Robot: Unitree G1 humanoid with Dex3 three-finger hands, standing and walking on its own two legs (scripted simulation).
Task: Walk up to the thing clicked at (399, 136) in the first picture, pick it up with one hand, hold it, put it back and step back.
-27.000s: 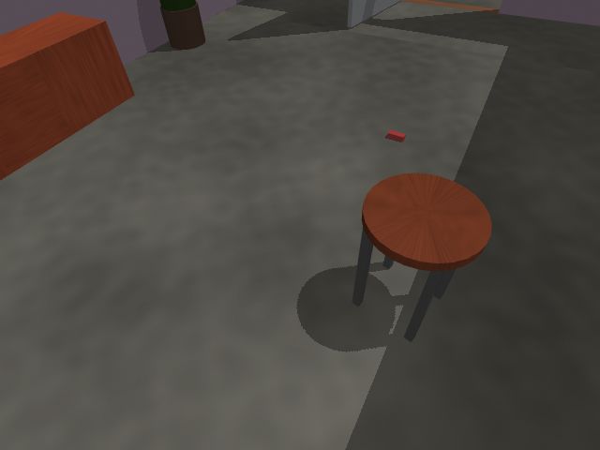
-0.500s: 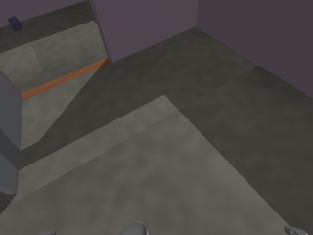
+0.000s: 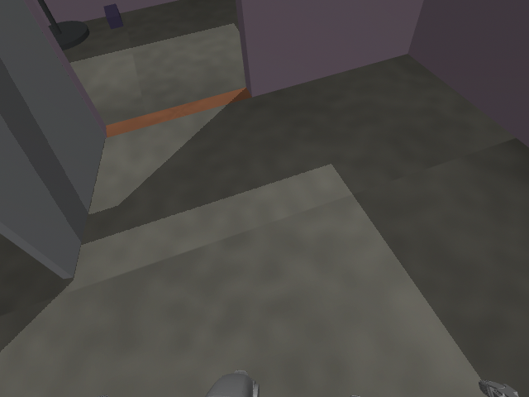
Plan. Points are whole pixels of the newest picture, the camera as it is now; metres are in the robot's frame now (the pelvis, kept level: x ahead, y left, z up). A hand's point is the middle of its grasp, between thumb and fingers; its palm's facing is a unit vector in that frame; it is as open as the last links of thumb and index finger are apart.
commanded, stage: walk up
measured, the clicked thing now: out of the picture -0.35 -0.46 -0.73
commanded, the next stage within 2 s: stand in 0.76 s
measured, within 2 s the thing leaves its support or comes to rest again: neither
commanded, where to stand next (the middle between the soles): +0.07 +0.00 m, yaw +4 degrees
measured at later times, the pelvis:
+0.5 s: pelvis +0.01 +0.01 +0.01, yaw +5 degrees
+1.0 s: pelvis +0.02 +0.00 +0.03, yaw +4 degrees
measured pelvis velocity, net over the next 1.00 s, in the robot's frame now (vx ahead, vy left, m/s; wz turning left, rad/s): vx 0.02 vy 0.00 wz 0.07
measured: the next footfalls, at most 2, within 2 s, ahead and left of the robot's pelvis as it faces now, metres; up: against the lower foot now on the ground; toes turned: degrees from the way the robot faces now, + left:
left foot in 0.06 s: +0.08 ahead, +0.13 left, +0.00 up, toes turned +2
